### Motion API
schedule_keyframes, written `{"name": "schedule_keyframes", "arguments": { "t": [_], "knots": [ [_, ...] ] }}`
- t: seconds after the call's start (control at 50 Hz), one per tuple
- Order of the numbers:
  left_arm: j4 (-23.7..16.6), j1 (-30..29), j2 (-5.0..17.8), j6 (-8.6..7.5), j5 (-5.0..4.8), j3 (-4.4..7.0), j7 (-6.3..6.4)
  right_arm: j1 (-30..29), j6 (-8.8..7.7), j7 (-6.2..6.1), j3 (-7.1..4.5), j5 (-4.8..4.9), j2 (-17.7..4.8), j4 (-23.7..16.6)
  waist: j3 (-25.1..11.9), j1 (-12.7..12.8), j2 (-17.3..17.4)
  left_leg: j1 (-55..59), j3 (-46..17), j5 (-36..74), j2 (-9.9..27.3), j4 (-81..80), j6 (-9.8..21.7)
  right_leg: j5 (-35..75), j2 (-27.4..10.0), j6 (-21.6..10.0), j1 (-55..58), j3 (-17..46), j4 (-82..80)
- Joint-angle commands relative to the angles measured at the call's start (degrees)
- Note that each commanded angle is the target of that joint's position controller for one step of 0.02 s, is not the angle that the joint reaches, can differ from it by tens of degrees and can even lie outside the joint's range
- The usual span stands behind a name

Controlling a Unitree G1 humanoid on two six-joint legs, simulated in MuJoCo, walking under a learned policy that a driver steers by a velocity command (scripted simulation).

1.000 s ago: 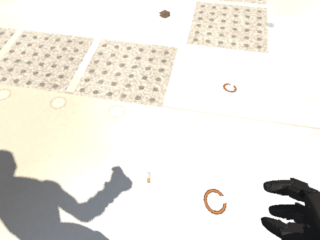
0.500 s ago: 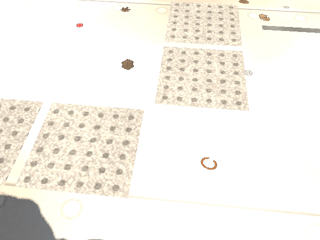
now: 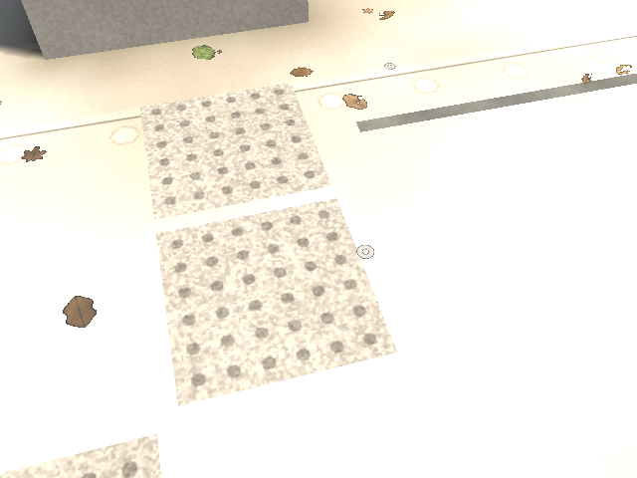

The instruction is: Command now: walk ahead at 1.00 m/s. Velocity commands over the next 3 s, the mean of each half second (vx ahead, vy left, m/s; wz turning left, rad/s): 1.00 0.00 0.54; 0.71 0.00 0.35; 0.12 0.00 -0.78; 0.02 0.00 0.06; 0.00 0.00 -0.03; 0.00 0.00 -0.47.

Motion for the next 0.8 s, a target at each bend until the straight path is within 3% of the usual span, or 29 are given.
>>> {"name": "schedule_keyframes", "arguments": {
  "t": [0.02,0.08,0.12,0.14,0.18,0.2,0.22,0.24,0.26,0.28,0.3,0.32,0.34,0.36,0.4,0.46,0.5,0.54,0.58,0.6,0.62,0.64,0.66,0.68,0.7,0.72,0.74,0.76,0.8],
  "knots": [
    [-9.4,-8.2,0.2,-0.66,2.31,-1.52,-1.06,12.8,-0.69,0.31,-1.61,1.05,-3.7,3.6,-1.3,-2.6,6.9,20.6,-26.4,-2.4,12.8,-16.9,12.8,-1.6,-6.4,1.8,-24.1,1.0,-1.8],
    [-14.0,-13.6,-0.6,-0.4,2.73,-3.07,-1.54,13.8,-1.16,-0.03,-2.17,2.2,-4.9,5.0,1.6,-0.5,7.0,15.4,-25.1,2.7,12.2,-21.0,14.4,-2.2,-9.4,4.6,-24.8,-0.5,-14.2],
    [-15.7,-16.6,-1.3,-0.89,1.43,-4.38,-2.72,8.9,-0.86,-0.08,-3.32,1.69,-7.5,3.5,2.7,1.1,6.5,2.8,-18.9,2.4,8.4,-24.7,12.7,7.5,-8.3,5.8,-10.4,-3.1,-29.1],
    [-15.1,-15.9,-1.2,-0.99,0.65,-4.46,-3.05,7.9,-0.85,0.41,-3.96,2.01,-9.2,3.2,2.1,1.4,6.6,-3.4,-17.3,5.0,7.8,-26.8,12.0,12.5,-6.2,6.0,0.2,-5.2,-32.5],
    [-13.6,-13.4,1.0,-0.72,-0.07,-3.51,-2.32,9.3,-1.02,1.49,-4.6,2.77,-11.0,3.5,1.6,2.3,5.7,-4.6,-17.3,10.0,9.4,-26.0,11.2,16.7,-5.3,6.0,9.8,-6.0,-34.7],
    [-12.6,-11.4,2.4,-0.64,0.19,-2.78,-1.54,10.5,-1.04,1.77,-4.53,3.06,-10.9,4.0,0.3,3.1,4.1,-1.8,-16.3,15.9,8.8,-21.2,10.0,15.8,-4.9,5.6,12.8,-5.9,-36.9],
    [-10.7,-6.5,3.9,-0.75,0.8,-1.83,-0.55,12.0,-0.96,1.97,-4.56,3.15,-11.0,4.7,-3.0,5.2,1.7,0.4,-14.1,23.7,6.5,-10.9,8.8,13.1,-3.7,4.9,18.5,-6.4,-38.9],
    [-9.2,0.0,5.3,-1.0,1.65,-0.85,0.54,12.6,-1.05,2.18,-4.59,3.33,-11.1,5.0,-7.6,8.6,0.1,-2.2,-11.7,25.4,3.6,2.8,7.7,10.2,-5.5,4.1,27.4,-5.6,-38.9],
    [-8.9,9.2,9.3,-1.37,3.01,0.59,1.93,11.8,-1.42,2.04,-3.66,3.6,-7.5,3.9,-13.7,12.7,-4.6,-9.8,-8.4,12.5,0.2,22.0,6.2,-7.1,-18.0,2.1,37.0,7.7,-42.7],
    [-9.1,11.2,12.8,-0.93,4.06,1.21,2.58,16.3,-0.88,1.38,-2.13,4.68,-0.3,2.0,-19.3,8.5,-13.7,-19.5,-5.1,-16.1,-2.2,40.2,5.7,-25.2,-33.6,-1.2,41.2,33.6,-53.2],
    [-9.0,6.8,10.4,-0.32,2.17,1.47,2.82,14.1,0.12,1.03,-2.25,3.6,-3.5,1.2,-15.1,6.7,-12.0,-25.8,-3.7,-10.3,0.3,46.2,6.3,-31.8,-32.9,-4.1,35.3,43.1,-58.7],
    [-9.0,2.4,5.2,-0.57,1.33,0.42,2.59,9.4,1.02,1.23,-2.57,2.3,-4.6,1.3,-6.0,5.1,-6.0,-27.9,-2.9,-6.0,3.5,45.9,6.4,-25.7,-29.6,-3.9,28.5,32.7,-58.0],
    [-8.3,0.8,2.4,-0.97,1.06,-0.12,2.12,7.0,1.57,1.82,-2.59,1.82,-4.3,1.6,-1.8,4.1,-2.6,-26.6,-2.8,-4.0,5.1,43.9,5.9,-14.1,-26.6,-3.2,22.9,23.1,-57.9],
    [-7.6,0.2,1.2,-1.3,1.2,-0.37,1.95,6.7,2.24,2.36,-2.54,1.76,-3.3,2.0,0.2,2.5,-3.0,-24.8,-2.8,-3.7,6.0,42.5,5.4,-5.8,-24.4,-2.0,19.2,16.3,-58.8],
    [-4.9,1.7,0.0,-2.46,0.07,-0.56,1.64,4.3,3.89,3.26,-2.11,1.22,-0.8,0.7,3.7,0.3,-4.5,-24.9,-2.7,-3.6,8.0,40.6,4.6,4.8,-23.1,-0.9,15.3,7.5,-60.9],
    [-2.4,2.5,-1.3,-3.71,-0.71,-0.73,1.19,-3.2,4.65,4.36,-1.54,0.84,0.2,-3.7,4.5,-1.2,-4.1,-28.3,-1.1,1.9,8.7,37.3,5.0,22.1,-21.7,0.3,16.3,-3.6,-63.0],
    [-1.7,-0.1,-0.8,-4.08,-0.59,-0.61,1.38,-7.1,4.39,5.36,-0.86,1.16,0.3,-6.0,5.6,-2.7,-3.6,-23.8,1.3,8.4,8.3,27.8,5.8,26.9,-18.8,1.7,13.3,-12.2,-65.0],
    [-0.8,0.3,1.1,-4.13,-0.62,-0.29,1.72,-11.1,4.34,6.5,-0.23,1.18,0.3,-7.2,6.7,-2.4,-0.8,-14.6,7.3,14.0,5.9,16.2,7.6,33.3,-16.8,2.9,10.7,-18.4,-67.4],
    [-0.2,3.5,4.4,-3.83,-0.69,0.31,2.16,-10.7,4.27,6.5,-0.39,1.21,-0.8,-6.7,4.1,-2.9,-1.2,-6.1,12.1,14.2,0.7,12.2,9.5,60.2,-17.0,3.5,14.8,-20.4,-61.3],
    [-0.5,3.7,6.6,-3.18,-0.56,0.89,2.52,-7.1,4.26,6.08,-0.89,1.41,-2.4,-5.6,1.4,-5.3,-2.8,-2.1,13.0,11.6,-1.5,11.9,10.2,71.7,-17.9,3.8,17.7,-20.5,-55.0],
    [-1.0,2.6,8.8,-2.2,-0.25,1.49,2.82,-0.1,4.19,5.54,-1.71,1.41,-4.5,-3.8,-2.9,-9.5,-3.8,5.4,12.6,8.6,-3.3,11.9,11.3,78.6,-19.0,3.8,18.5,-20.1,-44.5],
    [-2.1,0.3,10.1,-1.19,0.01,1.89,3.03,11.0,4.18,4.78,-3.0,1.25,-7.0,-0.6,-8.3,-14.8,-4.1,17.5,10.5,6.2,-4.4,10.9,13.0,79.6,-20.0,3.4,15.5,-18.9,-30.2],
    [-2.5,-0.2,9.5,-0.65,0.53,1.83,2.76,20.6,4.35,3.42,-4.75,1.16,-10.0,3.0,-12.4,-18.1,-0.7,32.5,6.2,3.3,-4.5,7.4,14.6,63.1,-17.8,4.0,6.2,-18.6,-11.1],
    [-3.5,-0.3,2.3,-0.84,1.25,0.17,1.52,15.7,5.23,1.95,-6.3,2.53,-14.2,2.9,-7.4,-12.2,13.3,36.8,-6.4,0.4,2.4,4.5,16.5,-0.4,-6.3,5.9,-10.5,-17.9,12.3],
    [-10.3,6.9,1.4,-1.67,-1.04,-0.98,1.57,10.7,5.63,1.74,-6.92,0.19,-20.7,-1.3,-19.8,-5.4,20.5,51.6,-40.8,4.5,18.6,-6.5,28.2,-10.9,-2.8,7.4,-28.3,-6.6,28.0],
    [-9.5,1.6,4.4,-2.73,-0.61,-1.14,1.99,11.6,5.51,0.77,-6.42,0.78,-15.8,-2.4,-19.0,-8.6,5.9,48.0,-42.2,7.4,19.4,-13.2,25.9,-3.2,-6.5,6.8,-30.5,-1.6,25.0],
    [-8.3,2.2,3.8,-2.87,-1.28,-1.6,2.2,9.1,4.75,-0.2,-5.3,1.06,-12.5,-0.7,-9.0,-4.6,1.0,36.0,-34.6,18.0,19.3,-13.4,23.4,-0.1,-9.1,6.7,-28.2,-2.9,19.7],
    [-7.2,1.8,2.6,-2.31,-0.51,-1.99,2.38,6.5,3.6,-0.3,-4.11,1.22,-9.5,0.1,-3.7,-1.4,-3.7,24.4,-27.8,31.0,17.7,-12.4,21.3,-0.4,-11.4,6.9,-22.8,-3.3,14.4],
    [-4.3,5.7,1.3,0.56,0.1,-2.19,1.83,3.6,1.48,0.1,-2.26,1.78,-5.7,0.5,-0.8,2.5,-4.7,9.7,-15.9,45.0,15.3,-13.8,17.8,-2.4,-12.5,6.9,-11.4,-2.4,6.0]
  ]
}}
